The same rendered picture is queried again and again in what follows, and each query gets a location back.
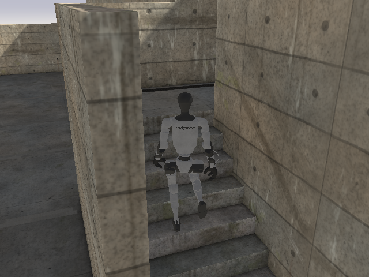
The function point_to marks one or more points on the robot right forearm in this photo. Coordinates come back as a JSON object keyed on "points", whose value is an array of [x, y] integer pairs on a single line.
{"points": [[210, 156]]}

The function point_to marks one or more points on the robot left hand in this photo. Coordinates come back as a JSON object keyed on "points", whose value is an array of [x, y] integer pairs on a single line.
{"points": [[155, 162]]}

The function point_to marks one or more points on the right robot thigh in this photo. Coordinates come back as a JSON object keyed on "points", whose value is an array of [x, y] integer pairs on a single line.
{"points": [[197, 167]]}

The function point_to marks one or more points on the robot right upper arm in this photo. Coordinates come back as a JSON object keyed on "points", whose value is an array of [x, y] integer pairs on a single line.
{"points": [[202, 122]]}

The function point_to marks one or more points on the robot right hand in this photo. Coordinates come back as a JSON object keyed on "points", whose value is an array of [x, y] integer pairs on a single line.
{"points": [[213, 172]]}

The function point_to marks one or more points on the robot left forearm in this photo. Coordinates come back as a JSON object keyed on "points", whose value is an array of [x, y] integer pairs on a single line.
{"points": [[159, 152]]}

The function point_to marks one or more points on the robot left upper arm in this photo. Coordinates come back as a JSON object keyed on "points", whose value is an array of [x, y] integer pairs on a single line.
{"points": [[166, 123]]}

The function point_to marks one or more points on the robot torso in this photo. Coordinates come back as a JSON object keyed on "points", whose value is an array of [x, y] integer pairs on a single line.
{"points": [[184, 136]]}

